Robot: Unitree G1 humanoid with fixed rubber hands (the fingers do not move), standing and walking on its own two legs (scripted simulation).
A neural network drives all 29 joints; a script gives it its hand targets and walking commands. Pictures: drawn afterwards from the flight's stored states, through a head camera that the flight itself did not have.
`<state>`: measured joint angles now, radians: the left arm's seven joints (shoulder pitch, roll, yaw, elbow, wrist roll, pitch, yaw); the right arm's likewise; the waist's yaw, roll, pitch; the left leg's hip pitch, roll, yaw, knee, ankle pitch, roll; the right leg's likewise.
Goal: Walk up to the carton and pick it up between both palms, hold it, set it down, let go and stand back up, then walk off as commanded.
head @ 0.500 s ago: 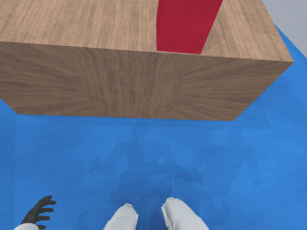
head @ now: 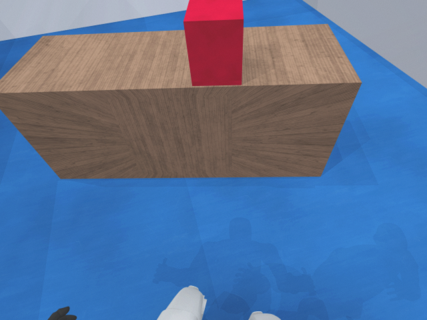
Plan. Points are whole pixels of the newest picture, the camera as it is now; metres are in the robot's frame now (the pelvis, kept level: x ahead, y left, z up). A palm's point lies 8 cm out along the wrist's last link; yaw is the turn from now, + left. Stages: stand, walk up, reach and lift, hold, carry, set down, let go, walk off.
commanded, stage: walk off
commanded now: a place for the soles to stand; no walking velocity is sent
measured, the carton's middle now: (216, 42) +1.08 +0.10 -0.02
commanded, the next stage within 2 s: none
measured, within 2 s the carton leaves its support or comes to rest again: neither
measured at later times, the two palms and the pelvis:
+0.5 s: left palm out of the picture -0.04 +0.30 -0.04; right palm out of the picture -0.04 -0.35 -0.09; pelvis -0.09 -0.04 +0.02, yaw +2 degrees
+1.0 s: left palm out of the picture -0.13 +0.33 -0.06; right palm out of the picture +0.03 -0.31 -0.12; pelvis -0.09 -0.01 -0.01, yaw +3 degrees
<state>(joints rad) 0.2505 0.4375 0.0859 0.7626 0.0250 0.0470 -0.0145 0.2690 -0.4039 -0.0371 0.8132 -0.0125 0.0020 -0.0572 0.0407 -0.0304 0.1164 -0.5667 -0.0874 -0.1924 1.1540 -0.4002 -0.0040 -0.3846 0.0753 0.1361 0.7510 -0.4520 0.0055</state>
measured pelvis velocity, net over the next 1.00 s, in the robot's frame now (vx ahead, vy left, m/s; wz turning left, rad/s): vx -0.09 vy -0.01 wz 0.06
